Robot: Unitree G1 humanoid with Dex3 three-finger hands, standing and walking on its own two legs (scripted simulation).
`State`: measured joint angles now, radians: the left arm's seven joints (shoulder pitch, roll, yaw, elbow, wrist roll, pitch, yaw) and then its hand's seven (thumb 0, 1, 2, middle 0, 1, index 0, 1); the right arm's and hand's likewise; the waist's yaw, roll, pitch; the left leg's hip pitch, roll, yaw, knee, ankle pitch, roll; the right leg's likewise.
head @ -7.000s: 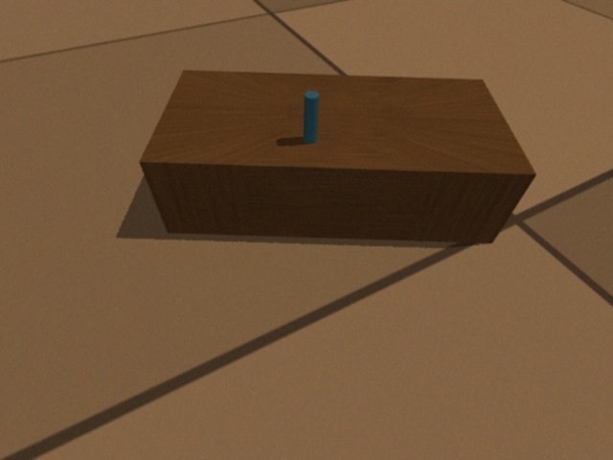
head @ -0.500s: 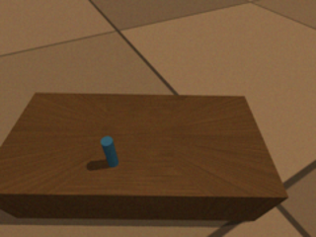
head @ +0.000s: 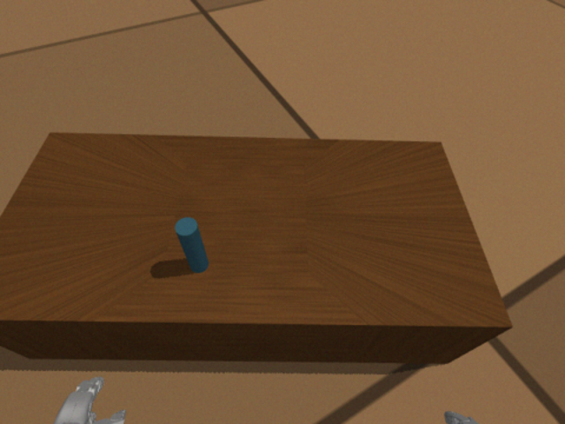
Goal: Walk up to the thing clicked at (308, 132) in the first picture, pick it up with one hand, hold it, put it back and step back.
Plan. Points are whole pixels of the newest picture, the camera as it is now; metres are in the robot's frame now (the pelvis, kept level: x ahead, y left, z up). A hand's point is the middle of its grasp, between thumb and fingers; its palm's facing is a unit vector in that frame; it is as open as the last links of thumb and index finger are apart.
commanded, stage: go down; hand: left
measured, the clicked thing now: (193, 247) +0.53 +0.22 -0.29
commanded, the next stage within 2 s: none
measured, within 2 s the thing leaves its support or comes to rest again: neither
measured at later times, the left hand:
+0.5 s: hand (107, 395) +0.18 +0.27 -0.14, palm faces +0.05 -0.94 -0.32, open 17.0 cm
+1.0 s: hand (96, 407) +0.16 +0.28 -0.14, palm faces +0.08 -0.94 -0.34, open 17.3 cm
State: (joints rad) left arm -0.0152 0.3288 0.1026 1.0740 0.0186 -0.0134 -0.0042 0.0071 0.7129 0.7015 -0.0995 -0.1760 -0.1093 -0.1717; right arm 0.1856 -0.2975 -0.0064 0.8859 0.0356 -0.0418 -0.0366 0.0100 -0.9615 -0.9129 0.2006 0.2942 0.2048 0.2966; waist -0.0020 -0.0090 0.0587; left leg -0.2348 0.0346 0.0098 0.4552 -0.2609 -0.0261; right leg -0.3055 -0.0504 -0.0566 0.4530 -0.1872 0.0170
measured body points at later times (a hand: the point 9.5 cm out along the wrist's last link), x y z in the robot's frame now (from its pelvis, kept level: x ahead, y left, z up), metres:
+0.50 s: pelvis +0.03 +0.02 -0.02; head +0.07 +0.03 +0.43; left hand +0.17 +0.32 -0.12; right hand +0.17 -0.24 -0.11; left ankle -0.02 +0.14 -0.74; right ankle +0.03 -0.13 -0.74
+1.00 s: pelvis +0.02 +0.02 -0.05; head +0.05 +0.03 +0.40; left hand +0.16 +0.33 -0.11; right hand +0.18 -0.23 -0.13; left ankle -0.02 +0.14 -0.74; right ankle +0.03 -0.13 -0.74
